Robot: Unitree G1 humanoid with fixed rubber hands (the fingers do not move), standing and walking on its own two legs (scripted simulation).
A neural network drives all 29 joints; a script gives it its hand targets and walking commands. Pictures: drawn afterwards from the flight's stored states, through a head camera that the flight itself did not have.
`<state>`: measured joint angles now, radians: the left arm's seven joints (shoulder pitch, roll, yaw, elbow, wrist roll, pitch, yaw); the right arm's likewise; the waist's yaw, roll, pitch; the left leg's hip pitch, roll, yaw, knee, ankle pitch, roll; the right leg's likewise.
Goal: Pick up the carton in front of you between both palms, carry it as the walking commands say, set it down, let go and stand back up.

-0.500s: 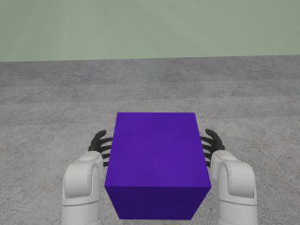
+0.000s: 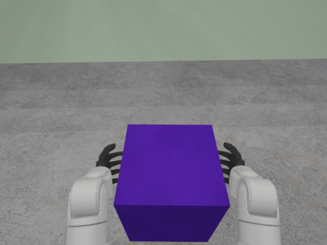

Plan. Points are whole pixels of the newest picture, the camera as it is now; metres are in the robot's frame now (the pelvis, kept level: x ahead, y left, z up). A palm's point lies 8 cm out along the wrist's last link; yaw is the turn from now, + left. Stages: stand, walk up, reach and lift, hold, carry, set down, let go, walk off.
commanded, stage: carry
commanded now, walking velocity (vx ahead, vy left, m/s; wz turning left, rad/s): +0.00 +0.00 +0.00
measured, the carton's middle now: (169, 185) +0.27 +0.00 +0.01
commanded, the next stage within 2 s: hold in 1.10 s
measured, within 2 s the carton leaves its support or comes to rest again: neither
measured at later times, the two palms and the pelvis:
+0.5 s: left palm (104, 193) +0.23 +0.15 +0.05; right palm (233, 192) +0.23 -0.15 +0.05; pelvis -0.04 +0.00 +0.00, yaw +0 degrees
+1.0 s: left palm (105, 191) +0.24 +0.15 +0.04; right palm (231, 190) +0.24 -0.15 +0.04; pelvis -0.04 +0.00 +0.00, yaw +0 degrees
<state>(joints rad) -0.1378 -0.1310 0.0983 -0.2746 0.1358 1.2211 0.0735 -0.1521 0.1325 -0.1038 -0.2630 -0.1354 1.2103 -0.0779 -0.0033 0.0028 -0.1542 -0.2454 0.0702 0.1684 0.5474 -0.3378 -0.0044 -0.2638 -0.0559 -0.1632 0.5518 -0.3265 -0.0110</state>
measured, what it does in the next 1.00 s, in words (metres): stands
